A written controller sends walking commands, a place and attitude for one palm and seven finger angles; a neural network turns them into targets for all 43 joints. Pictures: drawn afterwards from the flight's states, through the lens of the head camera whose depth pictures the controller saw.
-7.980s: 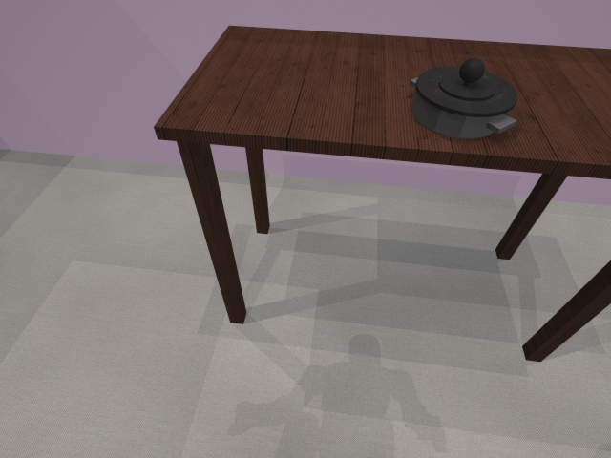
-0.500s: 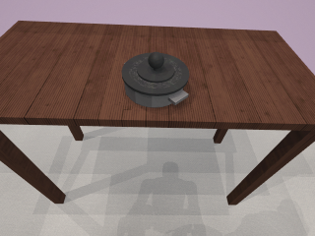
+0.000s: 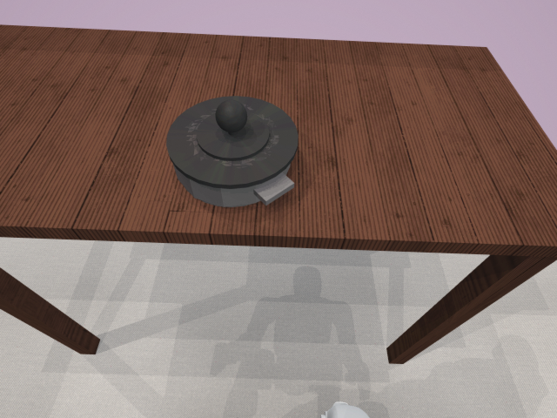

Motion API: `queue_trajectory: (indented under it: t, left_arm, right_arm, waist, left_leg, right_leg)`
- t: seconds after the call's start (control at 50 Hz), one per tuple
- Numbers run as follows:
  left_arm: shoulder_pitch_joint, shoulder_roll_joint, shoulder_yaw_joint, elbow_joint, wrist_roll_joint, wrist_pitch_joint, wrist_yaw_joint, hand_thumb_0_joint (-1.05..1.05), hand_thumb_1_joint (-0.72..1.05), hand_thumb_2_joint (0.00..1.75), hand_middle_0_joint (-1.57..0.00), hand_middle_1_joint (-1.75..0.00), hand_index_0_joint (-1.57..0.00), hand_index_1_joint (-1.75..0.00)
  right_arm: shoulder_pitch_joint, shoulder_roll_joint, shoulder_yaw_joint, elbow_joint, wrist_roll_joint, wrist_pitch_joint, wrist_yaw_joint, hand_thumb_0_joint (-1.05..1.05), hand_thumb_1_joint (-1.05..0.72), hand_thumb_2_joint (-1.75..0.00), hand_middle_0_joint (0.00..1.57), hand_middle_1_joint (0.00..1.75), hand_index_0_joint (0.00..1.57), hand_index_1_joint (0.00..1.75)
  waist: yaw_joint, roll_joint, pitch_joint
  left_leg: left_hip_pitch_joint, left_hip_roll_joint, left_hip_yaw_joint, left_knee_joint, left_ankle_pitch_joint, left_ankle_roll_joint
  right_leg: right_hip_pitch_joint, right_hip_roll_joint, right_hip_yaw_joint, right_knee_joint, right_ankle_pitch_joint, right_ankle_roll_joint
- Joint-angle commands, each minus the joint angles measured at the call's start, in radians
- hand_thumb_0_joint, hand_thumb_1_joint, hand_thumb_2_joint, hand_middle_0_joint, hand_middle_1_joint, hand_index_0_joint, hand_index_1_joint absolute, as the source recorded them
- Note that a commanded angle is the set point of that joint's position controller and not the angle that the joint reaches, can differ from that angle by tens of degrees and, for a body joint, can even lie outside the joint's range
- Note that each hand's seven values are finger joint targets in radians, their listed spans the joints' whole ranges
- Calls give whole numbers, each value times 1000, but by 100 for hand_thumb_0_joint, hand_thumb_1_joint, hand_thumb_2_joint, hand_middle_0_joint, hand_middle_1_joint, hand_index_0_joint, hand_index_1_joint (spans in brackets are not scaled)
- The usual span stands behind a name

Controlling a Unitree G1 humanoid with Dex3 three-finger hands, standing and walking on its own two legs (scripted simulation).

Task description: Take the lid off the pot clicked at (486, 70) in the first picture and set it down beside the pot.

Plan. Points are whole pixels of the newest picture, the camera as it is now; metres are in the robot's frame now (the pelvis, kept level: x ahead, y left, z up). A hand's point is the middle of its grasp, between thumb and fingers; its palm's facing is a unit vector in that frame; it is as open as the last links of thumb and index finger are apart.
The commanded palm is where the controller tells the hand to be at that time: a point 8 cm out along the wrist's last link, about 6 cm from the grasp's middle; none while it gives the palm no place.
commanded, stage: come to a stop and stand still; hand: left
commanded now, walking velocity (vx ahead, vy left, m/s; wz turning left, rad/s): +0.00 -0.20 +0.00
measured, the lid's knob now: (231, 116) +0.47 +0.09 +0.17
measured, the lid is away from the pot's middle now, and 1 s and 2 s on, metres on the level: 0.00 0.00 0.00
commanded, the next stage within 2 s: look again from close up in 1.58 s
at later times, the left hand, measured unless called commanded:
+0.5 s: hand out of the picture +0.01 +0.12 -0.18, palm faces +0.11 -0.97 -0.23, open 7.3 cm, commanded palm none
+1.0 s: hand out of the picture +0.03 +0.20 -0.17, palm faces +0.06 -0.97 -0.22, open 7.4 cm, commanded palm none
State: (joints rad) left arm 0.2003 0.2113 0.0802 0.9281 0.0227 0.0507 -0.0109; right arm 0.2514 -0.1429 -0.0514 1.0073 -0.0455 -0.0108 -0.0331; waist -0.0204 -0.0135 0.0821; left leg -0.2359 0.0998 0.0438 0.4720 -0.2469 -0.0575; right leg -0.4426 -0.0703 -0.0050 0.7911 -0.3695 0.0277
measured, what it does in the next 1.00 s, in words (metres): steps on the spot: right foot, then left foot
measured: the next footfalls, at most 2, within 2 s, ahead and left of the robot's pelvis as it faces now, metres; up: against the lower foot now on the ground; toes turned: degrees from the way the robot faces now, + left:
right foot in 0.06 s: +0.08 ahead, -0.16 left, +0.00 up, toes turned -3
left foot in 0.66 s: +0.01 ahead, +0.09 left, +0.00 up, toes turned +1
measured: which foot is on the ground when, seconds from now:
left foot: down 0.00-0.06, up 0.08-0.64, down 0.66-1.00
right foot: up 0.00-0.04, down 0.06-0.68, up 0.70-1.00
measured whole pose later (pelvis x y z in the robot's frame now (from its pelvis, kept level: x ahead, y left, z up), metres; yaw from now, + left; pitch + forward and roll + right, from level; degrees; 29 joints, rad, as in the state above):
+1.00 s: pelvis -0.02 +0.02 +0.00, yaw +1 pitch +0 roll +1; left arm 0.22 0.19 0.04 1.02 0.01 0.03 0.03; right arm 0.25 -0.15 -0.01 1.03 -0.03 -0.01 -0.04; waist 0.00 -0.03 0.01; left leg -0.19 -0.10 0.04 0.39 -0.21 0.08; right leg -0.22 -0.03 -0.02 0.61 -0.39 0.01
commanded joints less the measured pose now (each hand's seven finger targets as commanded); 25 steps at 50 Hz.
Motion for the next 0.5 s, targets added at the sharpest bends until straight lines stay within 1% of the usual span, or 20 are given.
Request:
queue_trajectory:
  t: [0.0, 0.02, 0.04, 0.06, 0.08, 0.1, 0.12, 0.14, 0.16, 0.18, 0.2, 0.22, 0.26, 0.3, 0.32, 0.34, 0.38, 0.4, 0.44, 0.48]
  left_arm:
    - [168, 64, 17, -29, -1, -37, -10, 0, 90, 90, -20, -30, -20, -30]
    - [215, 148, 33, -19, 12, -42, -1, 0, 90, 90, -20, -30, -20, -30]
    - [226, 214, 45, -28, 18, -35, 9, 0, 90, 90, -20, -30, -20, -30]
    - [229, 192, 35, -41, 14, -30, 15, 0, 90, 90, -20, -30, -20, -30]
    - [164, 155, 30, -57, 18, -29, 18, 0, 90, 90, -20, -30, -20, -30]
    - [127, 135, 31, -65, 8, -31, 23, 0, 90, 90, -20, -30, -20, -30]
    - [92, 107, 17, -69, 2, -39, 29, 0, 90, 90, -20, -30, -20, -30]
    - [76, 80, 5, -69, -2, -55, 35, 0, 90, 90, -20, -30, -20, -30]
    - [81, 75, -1, -64, -2, -67, 38, 0, 90, 90, -20, -30, -20, -30]
    - [86, 86, -1, -60, 0, -73, 41, 0, 90, 90, -20, -30, -20, -30]
    - [103, 99, 2, -56, 0, -73, 44, 0, 90, 90, -20, -30, -20, -30]
    - [124, 108, 5, -49, 2, -76, 48, 0, 90, 90, -20, -30, -20, -30]
    - [160, 129, 9, -30, 1, -76, 56, 0, 90, 90, -20, -30, -20, -30]
    - [186, 141, 17, -17, 0, -72, 66, 0, 90, 90, -20, -30, -20, -30]
    - [199, 145, 17, -13, 1, -71, 70, 0, 90, 90, -20, -30, -20, -30]
    - [196, 150, 19, -12, 2, -72, 73, 0, 90, 90, -20, -30, -20, -30]
    - [184, 155, 21, -15, 5, -69, 77, 0, 90, 90, -20, -30, -20, -30]
    - [174, 156, 22, -18, 5, -65, 77, 0, 90, 90, -20, -30, -20, -30]
    - [156, 160, 22, -28, 11, -63, 74, 0, 90, 90, -20, -30, -20, -30]
    - [142, 164, 23, -33, 14, -58, 66, 0, 90, 90, -20, -30, -20, -30]
  right_arm:
    - [35, -212, -69, -52, 7, 3, -11, 0, -90, -90, 20, 30, 20, 30]
    - [52, -155, -57, -57, 16, 7, -10, 0, -90, -90, 20, 30, 20, 30]
    - [21, -104, -43, -87, 16, 16, -14, 0, -90, -90, 20, 30, 20, 30]
    - [1, -126, -42, -90, 19, 25, -19, 0, -90, -90, 20, 30, 20, 30]
    - [21, -126, -47, -76, 20, 31, -18, 0, -90, -90, 20, 30, 20, 30]
    - [30, -123, -49, -68, 19, 34, -18, 0, -90, -90, 20, 30, 20, 30]
    - [26, -130, -41, -54, 17, 32, -9, 0, -90, -90, 20, 30, 20, 30]
    - [24, -114, -30, -43, 19, 28, 1, 0, -90, -90, 20, 30, 20, 30]
    - [13, -95, -21, -38, 24, 26, 7, 0, -90, -90, 20, 30, 20, 30]
    - [4, -86, -16, -34, 29, 26, 10, 0, -90, -90, 20, 30, 20, 30]
    - [-9, -88, -14, -35, 33, 27, 10, 0, -90, -90, 20, 30, 20, 30]
    - [-29, -89, -10, -43, 33, 31, 10, 0, -90, -90, 20, 30, 20, 30]
    - [-53, -99, -10, -56, 33, 38, 9, 0, -90, -90, 20, 30, 20, 30]
    - [-72, -108, -15, -75, 33, 46, 8, 0, -90, -90, 20, 30, 20, 30]
    - [-88, -111, -18, -85, 31, 52, 10, 0, -90, -90, 20, 30, 20, 30]
    - [-86, -115, -19, -93, 29, 57, 11, 0, -90, -90, 20, 30, 20, 30]
    - [-89, -115, -23, -105, 27, 66, 16, 0, -90, -90, 20, 30, 20, 30]
    - [-89, -111, -23, -111, 29, 66, 17, 0, -90, -90, 20, 30, 20, 30]
    - [-92, -107, -24, -123, 29, 67, 22, 0, -90, -90, 20, 30, 20, 30]
    - [-94, -95, -21, -129, 32, 59, 27, 0, -90, -90, 20, 30, 20, 30]
  waist:
    - [42, 79, -118]
    - [65, -190, -155]
    - [89, -424, -140]
    - [104, -334, -149]
    - [63, -295, -144]
    - [47, -261, -150]
    - [33, -210, -126]
    - [21, -160, -114]
    - [22, -103, -109]
    - [28, -92, -105]
    - [44, -66, -108]
    - [55, -49, -94]
    - [68, -41, -89]
    - [81, -25, -93]
    - [84, -12, -76]
    - [77, -11, -77]
    - [71, -13, -88]
    - [70, -32, -93]
    - [64, -53, -93]
    - [65, -102, -110]
  left_leg:
    - [-102, 94, -66, 59, 107, 81]
    - [-242, -12, 41, 255, -140, 41]
    - [-400, -115, 66, 499, -464, 23]
    - [-384, -93, -20, 648, -467, 43]
    - [-370, -76, -27, 715, -390, 51]
    - [-353, -78, -34, 736, -353, 49]
    - [-337, -62, -44, 737, -284, 43]
    - [-314, -55, -53, 699, -226, 35]
    - [-283, -57, -53, 630, -197, 27]
    - [-262, -61, -50, 556, -188, 22]
    - [-254, -71, -47, 510, -187, 18]
    - [-264, -73, -53, 485, -193, 16]
    - [-293, -81, -73, 461, -200, 12]
    - [-315, -89, -94, 484, -210, 14]
    - [-327, -94, -104, 512, -202, 16]
    - [-341, -95, -115, 533, -200, 15]
    - [-336, -96, -122, 559, -190, 15]
    - [-317, -96, -120, 556, -199, 18]
    - [-284, -104, -106, 524, -182, 19]
    - [-231, -112, -76, 447, -172, 21]
  right_leg:
    - [293, 52, -56, -353, 178, -5]
    - [417, -87, 78, -429, 284, -36]
    - [431, -238, 299, -464, 461, -131]
    - [371, -245, 285, -455, 479, -209]
    - [322, -187, 222, -467, 357, -216]
    - [305, -184, 266, -469, 285, -218]
    - [279, -163, 242, -462, 268, -213]
    - [258, -160, 217, -463, 296, -205]
    - [243, -166, 217, -462, 341, -203]
    - [249, -175, 223, -460, 382, -209]
    - [274, -196, 233, -453, 440, -224]
    - [284, -227, 267, -454, 492, -236]
    - [345, -265, 299, -440, 606, -255]
    - [367, -301, 327, -421, 688, -285]
    - [347, -308, 333, -421, 697, -289]
    - [355, -309, 331, -418, 709, -290]
    - [335, -302, 318, -418, 658, -287]
    - [311, -304, 313, -418, 630, -290]
    - [278, -274, 285, -428, 544, -268]
    - [260, -240, 250, -434, 458, -242]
